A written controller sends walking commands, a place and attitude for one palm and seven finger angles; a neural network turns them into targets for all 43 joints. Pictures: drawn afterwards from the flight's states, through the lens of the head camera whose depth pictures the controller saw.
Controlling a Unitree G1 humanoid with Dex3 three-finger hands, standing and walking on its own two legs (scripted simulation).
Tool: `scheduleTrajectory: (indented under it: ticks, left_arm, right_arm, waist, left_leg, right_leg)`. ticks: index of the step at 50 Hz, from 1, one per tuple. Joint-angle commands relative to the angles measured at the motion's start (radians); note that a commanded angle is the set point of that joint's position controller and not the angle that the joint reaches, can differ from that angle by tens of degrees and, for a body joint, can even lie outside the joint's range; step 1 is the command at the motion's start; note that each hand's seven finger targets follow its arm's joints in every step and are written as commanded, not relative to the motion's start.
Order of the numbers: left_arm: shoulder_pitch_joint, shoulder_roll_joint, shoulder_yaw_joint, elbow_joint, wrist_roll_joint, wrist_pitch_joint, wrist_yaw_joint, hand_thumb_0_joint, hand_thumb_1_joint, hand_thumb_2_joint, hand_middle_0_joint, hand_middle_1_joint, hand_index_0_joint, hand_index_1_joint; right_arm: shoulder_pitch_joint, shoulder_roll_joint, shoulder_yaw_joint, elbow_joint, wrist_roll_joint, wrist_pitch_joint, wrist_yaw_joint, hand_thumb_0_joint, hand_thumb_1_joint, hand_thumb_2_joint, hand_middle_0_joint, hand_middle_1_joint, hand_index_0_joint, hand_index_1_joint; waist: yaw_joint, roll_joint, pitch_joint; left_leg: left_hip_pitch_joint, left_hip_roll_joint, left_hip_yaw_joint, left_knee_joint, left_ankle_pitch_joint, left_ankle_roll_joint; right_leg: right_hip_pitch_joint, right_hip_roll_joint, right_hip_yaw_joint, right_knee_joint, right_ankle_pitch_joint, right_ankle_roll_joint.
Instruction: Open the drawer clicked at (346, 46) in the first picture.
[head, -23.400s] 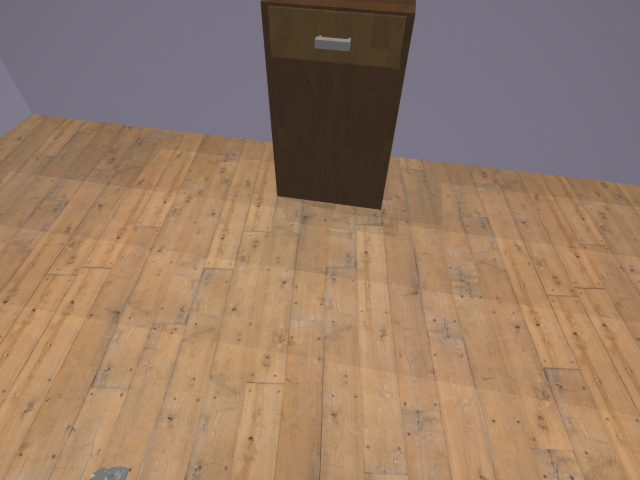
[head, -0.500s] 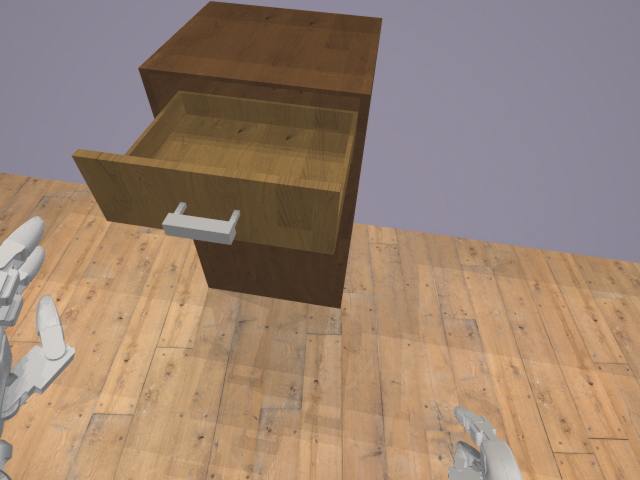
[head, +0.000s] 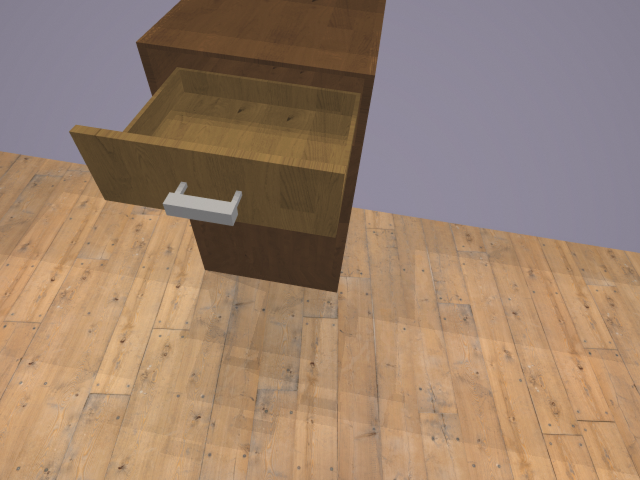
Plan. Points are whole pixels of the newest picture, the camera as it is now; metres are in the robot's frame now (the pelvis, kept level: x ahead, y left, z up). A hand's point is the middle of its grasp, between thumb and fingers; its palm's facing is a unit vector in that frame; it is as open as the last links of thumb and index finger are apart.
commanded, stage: let the arm hang, fingers relaxed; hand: left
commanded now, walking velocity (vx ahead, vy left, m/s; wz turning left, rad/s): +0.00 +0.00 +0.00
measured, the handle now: (205, 200) +0.54 +0.23 -0.01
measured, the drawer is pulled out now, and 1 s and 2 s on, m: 0.30 0.30 0.30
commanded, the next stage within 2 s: look to check the result in 0.78 s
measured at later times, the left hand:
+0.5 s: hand out of the picture -0.03 +0.16 -0.17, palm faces +0.04 -0.99 -0.17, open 7.3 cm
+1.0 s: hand out of the picture -0.01 +0.16 -0.17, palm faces +0.04 -0.98 -0.17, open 7.3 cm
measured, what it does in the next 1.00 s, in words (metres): stands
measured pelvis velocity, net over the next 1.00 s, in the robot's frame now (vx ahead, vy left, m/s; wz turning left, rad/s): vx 0.01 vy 0.00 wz -0.02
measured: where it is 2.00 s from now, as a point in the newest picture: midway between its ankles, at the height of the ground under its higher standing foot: outside the picture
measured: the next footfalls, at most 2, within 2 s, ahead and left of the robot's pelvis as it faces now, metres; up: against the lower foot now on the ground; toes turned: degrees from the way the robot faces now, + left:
none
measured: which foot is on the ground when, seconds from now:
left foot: down 0.00-1.00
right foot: down 0.00-1.00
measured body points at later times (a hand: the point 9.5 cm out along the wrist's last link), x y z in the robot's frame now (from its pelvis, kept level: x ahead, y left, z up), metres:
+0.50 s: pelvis +0.00 +0.00 +0.01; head +0.00 +0.00 +0.46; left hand -0.03 +0.21 -0.16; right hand -0.07 -0.18 -0.16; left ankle -0.01 +0.12 -0.73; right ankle +0.05 -0.09 -0.73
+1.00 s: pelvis +0.01 +0.00 +0.01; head +0.02 +0.00 +0.46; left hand -0.01 +0.21 -0.15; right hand -0.04 -0.19 -0.16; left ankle -0.01 +0.12 -0.73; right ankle +0.05 -0.09 -0.73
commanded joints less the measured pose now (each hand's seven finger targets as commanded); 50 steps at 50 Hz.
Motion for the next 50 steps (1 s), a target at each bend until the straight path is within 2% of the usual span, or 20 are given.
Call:
scheduleTrajectory:
  ticks: [1, 4, 5, 9, 11, 14, 15, 18, 20, 26, 31, 37, 42, 50]
  left_arm:
    - [0.054, 0.122, 0.023, 0.035, 0.002, -0.051, -0.012, 0.000, 0.900, 0.900, -0.200, -0.300, -0.200, -0.300]
    - [0.062, 0.116, 0.014, 0.097, -0.003, -0.057, -0.013, 0.000, 0.900, 0.900, -0.200, -0.300, -0.200, -0.300]
    - [0.061, 0.110, 0.012, 0.117, -0.002, -0.057, -0.011, 0.000, 0.900, 0.900, -0.200, -0.300, -0.200, -0.300]
    - [0.086, 0.092, 0.005, 0.176, -0.006, -0.058, -0.008, 0.000, 0.900, 0.900, -0.200, -0.300, -0.200, -0.300]
    - [0.093, 0.086, 0.004, 0.196, -0.006, -0.056, -0.006, 0.000, 0.900, 0.900, -0.200, -0.300, -0.200, -0.300]
    - [0.113, 0.071, 0.003, 0.220, -0.006, -0.055, -0.003, 0.000, 0.900, 0.900, -0.200, -0.300, -0.200, -0.300]
    - [0.119, 0.068, 0.002, 0.225, -0.005, -0.055, -0.001, 0.000, 0.900, 0.900, -0.200, -0.300, -0.200, -0.300]
    - [0.120, 0.057, 0.004, 0.233, -0.005, -0.055, 0.000, 0.000, 0.900, 0.900, -0.200, -0.300, -0.200, -0.300]
    - [0.133, 0.049, 0.002, 0.239, -0.005, -0.059, 0.003, 0.000, 0.900, 0.900, -0.200, -0.300, -0.200, -0.300]
    - [0.124, 0.031, 0.005, 0.235, -0.003, -0.060, 0.005, 0.000, 0.900, 0.900, -0.200, -0.300, -0.200, -0.300]
    - [0.127, 0.021, 0.003, 0.239, -0.004, -0.063, 0.005, 0.000, 0.900, 0.900, -0.200, -0.300, -0.200, -0.300]
    - [0.117, 0.027, 0.006, 0.231, -0.003, -0.064, 0.004, 0.000, 0.900, 0.900, -0.200, -0.300, -0.200, -0.300]
    - [0.110, 0.027, 0.006, 0.232, -0.005, -0.066, 0.004, 0.000, 0.900, 0.900, -0.200, -0.300, -0.200, -0.300]
    - [0.117, 0.026, 0.002, 0.246, -0.006, -0.068, 0.006, 0.000, 0.900, 0.900, -0.200, -0.300, -0.200, -0.300]
  right_arm:
    - [0.063, -0.076, -0.034, 0.010, 0.002, -0.020, -0.013, 0.000, -0.900, -0.900, 0.200, 0.300, 0.200, 0.300]
    - [0.128, -0.050, -0.034, 0.065, 0.005, -0.016, -0.014, 0.000, -0.900, -0.900, 0.200, 0.300, 0.200, 0.300]
    - [0.144, -0.045, -0.035, 0.074, 0.007, -0.013, -0.016, 0.000, -0.900, -0.900, 0.200, 0.300, 0.200, 0.300]
    - [0.204, -0.021, -0.030, 0.132, 0.007, -0.012, -0.019, 0.000, -0.900, -0.900, 0.200, 0.300, 0.200, 0.300]
    - [0.226, -0.008, -0.027, 0.151, 0.007, -0.012, -0.021, 0.000, -0.900, -0.900, 0.200, 0.300, 0.200, 0.300]
    - [0.243, 0.003, -0.026, 0.170, 0.006, -0.013, -0.023, 0.000, -0.900, -0.900, 0.200, 0.300, 0.200, 0.300]
    - [0.244, 0.008, -0.027, 0.175, 0.006, -0.012, -0.023, 0.000, -0.900, -0.900, 0.200, 0.300, 0.200, 0.300]
    - [0.267, 0.023, -0.025, 0.188, 0.005, -0.016, -0.024, 0.000, -0.900, -0.900, 0.200, 0.300, 0.200, 0.300]
    - [0.262, 0.027, -0.026, 0.190, 0.007, -0.019, -0.026, 0.000, -0.900, -0.900, 0.200, 0.300, 0.200, 0.300]
    - [0.271, 0.049, -0.028, 0.198, 0.005, -0.021, -0.027, 0.000, -0.900, -0.900, 0.200, 0.300, 0.200, 0.300]
    - [0.262, 0.055, -0.029, 0.197, 0.005, -0.024, -0.030, 0.000, -0.900, -0.900, 0.200, 0.300, 0.200, 0.300]
    - [0.257, 0.050, -0.031, 0.192, 0.007, -0.022, -0.028, 0.000, -0.900, -0.900, 0.200, 0.300, 0.200, 0.300]
    - [0.246, 0.044, -0.031, 0.192, 0.008, -0.028, -0.030, 0.000, -0.900, -0.900, 0.200, 0.300, 0.200, 0.300]
    - [0.218, 0.033, -0.030, 0.197, 0.012, -0.030, -0.033, 0.000, -0.900, -0.900, 0.200, 0.300, 0.200, 0.300]
  waist:
    - [0.022, 0.188, -0.050]
    - [0.016, 0.126, -0.044]
    - [0.012, 0.074, -0.021]
    - [0.009, 0.042, -0.003]
    - [0.008, 0.057, 0.015]
    - [0.013, 0.032, 0.029]
    - [0.014, 0.048, 0.038]
    - [0.012, 0.043, 0.038]
    - [0.014, 0.049, 0.027]
    - [0.010, 0.064, 0.065]
    - [0.011, 0.084, 0.062]
    - [0.008, 0.053, 0.061]
    - [0.007, 0.076, 0.035]
    - [0.013, 0.071, 0.027]
  left_leg:
    - [-0.110, 0.067, -0.082, -0.187, -0.011, 0.049]
    - [-0.096, 0.061, -0.068, -0.180, -0.014, 0.045]
    - [-0.084, 0.068, -0.073, -0.183, -0.008, 0.047]
    - [-0.077, 0.065, -0.063, -0.187, -0.001, 0.049]
    - [-0.091, 0.073, -0.070, -0.203, -0.022, 0.054]
    - [-0.105, 0.065, -0.066, -0.204, -0.037, 0.055]
    - [-0.096, 0.065, -0.066, -0.205, -0.041, 0.056]
    - [-0.119, 0.067, -0.067, -0.215, -0.047, 0.058]
    - [-0.093, 0.068, -0.065, -0.210, -0.024, 0.057]
    - [-0.123, 0.067, -0.065, -0.215, -0.046, 0.054]
    - [-0.105, 0.067, -0.058, -0.206, -0.010, 0.051]
    - [-0.097, 0.066, -0.052, -0.203, -0.002, 0.048]
    - [-0.072, 0.074, -0.060, -0.209, 0.046, 0.048]
    - [-0.033, 0.078, -0.057, -0.212, 0.082, 0.043]
  right_leg:
    - [0.141, -0.089, 0.152, -0.183, -0.059, -0.012]
    - [0.129, -0.099, 0.163, -0.212, -0.089, -0.017]
    - [0.101, -0.096, 0.154, -0.218, -0.103, -0.015]
    - [0.085, -0.100, 0.156, -0.233, -0.131, -0.015]
    - [0.075, -0.092, 0.148, -0.228, -0.142, -0.011]
    - [0.069, -0.094, 0.152, -0.228, -0.162, -0.010]
    - [0.048, -0.089, 0.151, -0.229, -0.175, -0.010]
    - [0.062, -0.089, 0.149, -0.216, -0.155, -0.007]
    - [0.054, -0.085, 0.149, -0.211, -0.134, -0.008]
    - [0.044, -0.083, 0.148, -0.211, -0.134, -0.006]
    - [0.046, -0.084, 0.148, -0.209, -0.094, -0.008]
    - [0.051, -0.086, 0.152, -0.214, -0.096, -0.005]
    - [0.075, -0.087, 0.143, -0.198, -0.036, -0.007]
    - [0.082, -0.087, 0.138, -0.198, -0.001, -0.008]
